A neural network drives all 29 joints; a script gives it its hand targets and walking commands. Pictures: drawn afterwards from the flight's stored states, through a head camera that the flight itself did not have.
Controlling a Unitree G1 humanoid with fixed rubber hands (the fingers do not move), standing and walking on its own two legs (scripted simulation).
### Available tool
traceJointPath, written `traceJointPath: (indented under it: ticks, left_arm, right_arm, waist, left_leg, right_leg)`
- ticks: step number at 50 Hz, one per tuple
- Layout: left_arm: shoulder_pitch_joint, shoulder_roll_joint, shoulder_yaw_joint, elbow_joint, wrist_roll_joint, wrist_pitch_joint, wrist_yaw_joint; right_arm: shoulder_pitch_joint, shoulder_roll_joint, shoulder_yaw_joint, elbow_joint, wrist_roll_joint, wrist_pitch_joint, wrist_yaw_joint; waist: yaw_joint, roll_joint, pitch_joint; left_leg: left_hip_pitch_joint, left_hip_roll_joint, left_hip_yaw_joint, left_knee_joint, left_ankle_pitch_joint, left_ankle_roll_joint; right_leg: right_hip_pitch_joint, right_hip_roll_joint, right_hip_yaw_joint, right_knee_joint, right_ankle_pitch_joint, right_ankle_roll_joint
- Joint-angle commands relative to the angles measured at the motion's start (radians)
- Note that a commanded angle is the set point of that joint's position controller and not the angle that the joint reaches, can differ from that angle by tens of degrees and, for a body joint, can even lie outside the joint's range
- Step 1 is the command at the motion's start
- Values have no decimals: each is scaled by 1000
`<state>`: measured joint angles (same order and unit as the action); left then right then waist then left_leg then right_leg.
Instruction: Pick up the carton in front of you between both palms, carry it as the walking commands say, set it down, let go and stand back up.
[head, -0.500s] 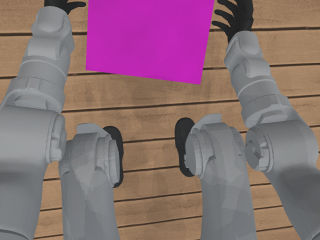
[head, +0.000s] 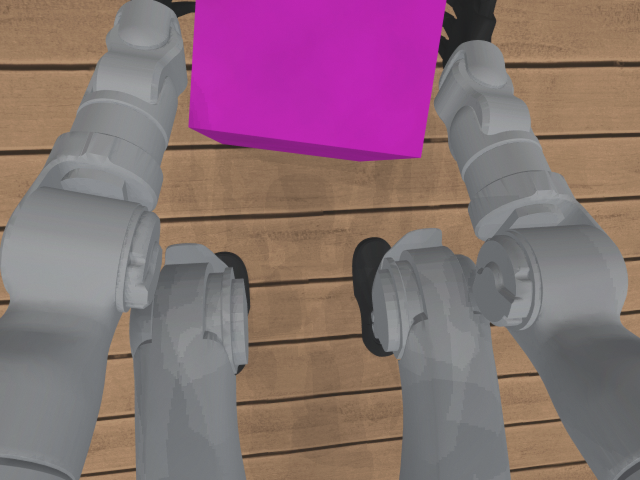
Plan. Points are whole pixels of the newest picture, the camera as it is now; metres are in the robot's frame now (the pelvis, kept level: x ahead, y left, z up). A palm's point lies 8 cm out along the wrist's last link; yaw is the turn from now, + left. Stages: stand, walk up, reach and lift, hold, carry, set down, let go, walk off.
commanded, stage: reach and lift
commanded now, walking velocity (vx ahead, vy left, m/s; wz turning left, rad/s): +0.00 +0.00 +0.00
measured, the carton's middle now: (308, 61) +0.51 +0.00 -0.24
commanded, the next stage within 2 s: none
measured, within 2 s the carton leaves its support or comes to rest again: neither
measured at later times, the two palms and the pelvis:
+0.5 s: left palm out of the picture +0.50 +0.16 +0.02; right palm (604, 13) +0.48 -0.15 +0.03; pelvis +0.00 +0.00 +0.09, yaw +2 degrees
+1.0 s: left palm out of the picture +0.46 +0.16 +0.17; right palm out of the picture +0.46 -0.14 +0.18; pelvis +0.04 -0.01 +0.22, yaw +3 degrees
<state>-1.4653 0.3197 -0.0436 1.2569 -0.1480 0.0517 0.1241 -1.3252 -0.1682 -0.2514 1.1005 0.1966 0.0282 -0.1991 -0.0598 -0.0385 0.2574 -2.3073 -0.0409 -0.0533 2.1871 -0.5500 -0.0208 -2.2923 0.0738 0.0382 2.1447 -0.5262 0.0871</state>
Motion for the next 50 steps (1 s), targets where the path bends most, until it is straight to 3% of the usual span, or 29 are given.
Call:
traceJointPath:
  ticks: [1, 5, 10, 16, 20, 24, 37, 50]
  left_arm:
    - [-467, -962, -184, -337, -38, -18, -211]
    - [-409, -1075, -234, -460, -47, 22, -199]
    - [-329, -1184, -245, -594, -11, 100, -205]
    - [-212, -1263, -90, -440, 128, 190, -260]
    - [-183, -1269, 9, -386, 207, 209, -282]
    - [-157, -1287, 46, -372, 244, 221, -295]
    - [-33, -1397, -117, -533, 182, 243, -308]
    - [193, -1443, -164, -559, 177, 239, -306]
  right_arm:
    - [-552, 913, 307, -293, 12, 16, 241]
    - [-540, 985, 391, -444, 27, 56, 239]
    - [-513, 1040, 448, -601, -18, 122, 249]
    - [-387, 1122, 317, -439, -162, 218, 296]
    - [-362, 1140, 241, -385, -231, 241, 318]
    - [-332, 1171, 222, -364, -263, 256, 335]
    - [-165, 1273, 377, -440, -214, 285, 364]
    - [73, 1322, 442, -435, -219, 280, 370]
  waist:
    - [16, 109, -1311]
    - [17, 125, -1527]
    - [4, 136, -1597]
    - [-3, 120, -1264]
    - [5, 107, -1245]
    - [13, 92, -1277]
    - [22, 90, -1402]
    - [29, 70, -1234]
  left_leg:
    - [682, -85, 82, -178, 365, 23]
    - [823, -101, 105, -195, 410, 10]
    - [858, -124, 128, -263, 319, 4]
    - [675, -132, 119, -410, 78, 9]
    - [689, -136, 115, -479, 72, 16]
    - [741, -138, 113, -547, 76, 17]
    - [1022, -138, 99, -721, 195, -2]
    - [1245, -134, 54, -945, 244, -2]
  right_leg:
    - [603, 89, -145, -109, 365, -31]
    - [686, 101, -165, -134, 385, -24]
    - [729, 112, -172, -203, 297, -36]
    - [600, 111, -154, -341, 85, -51]
    - [617, 111, -148, -416, 75, -52]
    - [674, 112, -140, -488, 77, -51]
    - [923, 113, -114, -666, 178, -45]
    - [1182, 100, -57, -903, 222, -49]
